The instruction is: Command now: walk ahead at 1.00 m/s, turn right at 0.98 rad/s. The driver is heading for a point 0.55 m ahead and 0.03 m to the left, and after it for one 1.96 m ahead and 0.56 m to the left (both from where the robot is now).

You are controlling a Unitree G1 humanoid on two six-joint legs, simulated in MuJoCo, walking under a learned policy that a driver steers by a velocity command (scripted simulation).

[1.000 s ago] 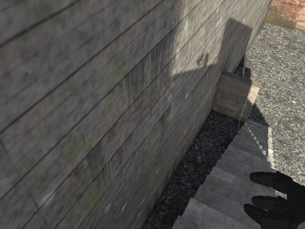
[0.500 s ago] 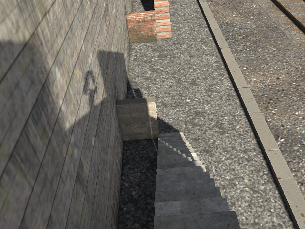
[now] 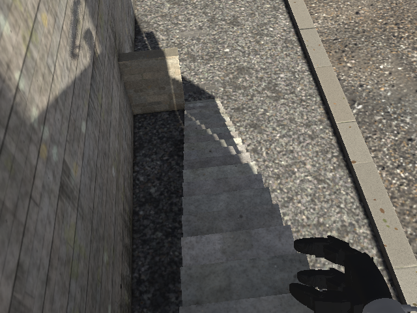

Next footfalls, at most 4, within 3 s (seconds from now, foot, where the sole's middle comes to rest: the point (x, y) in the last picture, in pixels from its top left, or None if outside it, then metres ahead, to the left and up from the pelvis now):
0.30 right None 0.54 -0.01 -1.30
1.08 right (245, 298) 0.62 0.09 -1.30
1.30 right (253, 295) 0.67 0.06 -1.40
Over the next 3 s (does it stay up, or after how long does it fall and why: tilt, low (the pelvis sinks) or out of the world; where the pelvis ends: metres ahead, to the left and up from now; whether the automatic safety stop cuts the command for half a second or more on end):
falls after 1.54 s (out of the world)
